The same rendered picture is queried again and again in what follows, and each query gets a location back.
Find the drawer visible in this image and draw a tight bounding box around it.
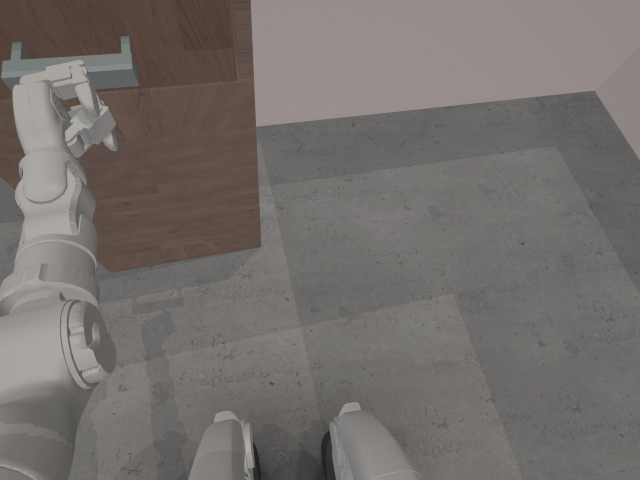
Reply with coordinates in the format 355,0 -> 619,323
0,0 -> 237,100

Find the right robot shin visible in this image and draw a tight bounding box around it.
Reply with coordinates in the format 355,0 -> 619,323
332,402 -> 361,480

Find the cabinet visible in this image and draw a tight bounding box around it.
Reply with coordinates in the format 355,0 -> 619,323
0,0 -> 261,273

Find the left robot thigh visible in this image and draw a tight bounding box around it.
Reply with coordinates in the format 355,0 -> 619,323
188,419 -> 255,480

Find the robot left hand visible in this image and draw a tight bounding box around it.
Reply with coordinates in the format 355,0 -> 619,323
12,60 -> 118,163

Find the handle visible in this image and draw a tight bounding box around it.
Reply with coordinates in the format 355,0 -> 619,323
1,36 -> 139,93

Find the left robot forearm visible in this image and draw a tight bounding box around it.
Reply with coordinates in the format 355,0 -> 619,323
0,150 -> 99,317

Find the left robot upper arm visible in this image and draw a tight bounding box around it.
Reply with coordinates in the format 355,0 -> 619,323
0,300 -> 116,480

